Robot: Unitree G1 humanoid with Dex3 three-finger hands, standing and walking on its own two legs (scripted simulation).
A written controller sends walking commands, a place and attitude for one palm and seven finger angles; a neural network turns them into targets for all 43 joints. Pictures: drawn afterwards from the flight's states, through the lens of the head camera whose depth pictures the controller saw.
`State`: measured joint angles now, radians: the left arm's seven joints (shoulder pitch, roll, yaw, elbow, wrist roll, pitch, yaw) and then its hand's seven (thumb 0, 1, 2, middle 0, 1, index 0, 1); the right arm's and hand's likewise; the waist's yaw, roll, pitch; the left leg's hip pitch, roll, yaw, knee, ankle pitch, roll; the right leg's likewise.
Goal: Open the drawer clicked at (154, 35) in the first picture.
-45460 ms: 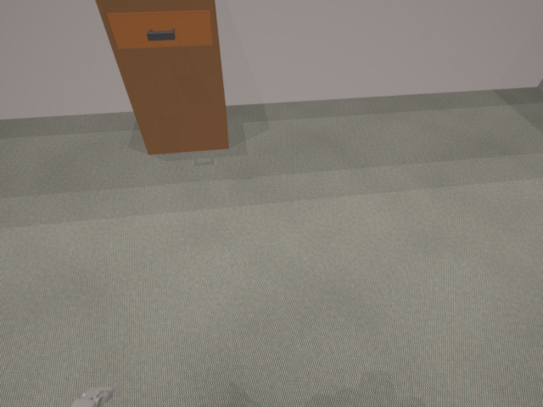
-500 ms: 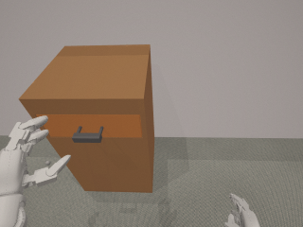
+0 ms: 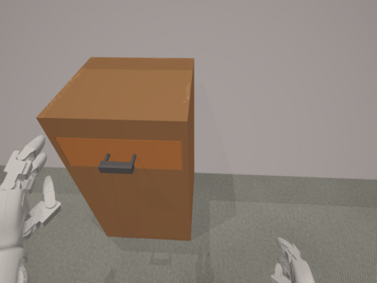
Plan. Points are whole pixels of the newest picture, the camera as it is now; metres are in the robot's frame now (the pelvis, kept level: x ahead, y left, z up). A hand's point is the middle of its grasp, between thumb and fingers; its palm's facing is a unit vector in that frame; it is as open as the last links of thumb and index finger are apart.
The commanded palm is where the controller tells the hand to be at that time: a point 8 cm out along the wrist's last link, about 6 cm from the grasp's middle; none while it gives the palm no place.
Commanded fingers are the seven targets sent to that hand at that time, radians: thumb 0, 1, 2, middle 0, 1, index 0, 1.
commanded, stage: step back with the hand held close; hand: left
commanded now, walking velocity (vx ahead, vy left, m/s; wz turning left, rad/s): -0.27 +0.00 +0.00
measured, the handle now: (118, 162) +0.49 +0.31 -0.10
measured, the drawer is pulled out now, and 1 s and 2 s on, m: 0.00 0.00 0.00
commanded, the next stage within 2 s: stop stepping back and stand still in 1.30 s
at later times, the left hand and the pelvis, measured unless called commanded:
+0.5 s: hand (36, 226) +0.15 +0.26 +0.15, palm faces +0.33 -0.81 -0.49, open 7.5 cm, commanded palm +0.09 +0.30 +0.17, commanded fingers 0.00 0.90 0.90 -0.20 -0.30 -0.20 -0.30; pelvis -0.04 +0.02 -0.01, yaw +0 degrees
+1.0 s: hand (7, 275) +0.08 +0.25 +0.16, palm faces +0.38 -0.77 -0.51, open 7.5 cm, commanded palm +0.01 +0.29 +0.17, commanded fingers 0.00 0.90 0.90 -0.20 -0.30 -0.20 -0.30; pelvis -0.11 +0.01 -0.02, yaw +2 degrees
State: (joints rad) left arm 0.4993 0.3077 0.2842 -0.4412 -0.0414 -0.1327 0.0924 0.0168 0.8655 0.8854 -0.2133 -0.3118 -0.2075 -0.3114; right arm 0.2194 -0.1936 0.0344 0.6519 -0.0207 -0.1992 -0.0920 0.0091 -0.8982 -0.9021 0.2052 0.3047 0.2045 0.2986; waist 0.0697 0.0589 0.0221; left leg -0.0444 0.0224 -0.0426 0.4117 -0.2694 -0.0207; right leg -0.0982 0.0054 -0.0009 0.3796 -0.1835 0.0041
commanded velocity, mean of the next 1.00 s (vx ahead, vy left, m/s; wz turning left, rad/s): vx -0.30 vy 0.00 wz -0.01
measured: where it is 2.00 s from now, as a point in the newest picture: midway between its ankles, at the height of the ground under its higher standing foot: outside the picture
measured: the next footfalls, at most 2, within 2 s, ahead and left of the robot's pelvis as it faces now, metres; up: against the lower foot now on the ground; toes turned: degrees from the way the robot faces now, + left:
left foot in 1.16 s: -0.06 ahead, +0.12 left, +0.00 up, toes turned +2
right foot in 1.48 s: -0.27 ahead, -0.12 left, +0.00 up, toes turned -2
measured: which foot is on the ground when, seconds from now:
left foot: down 0.00-1.00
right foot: down 0.00-1.00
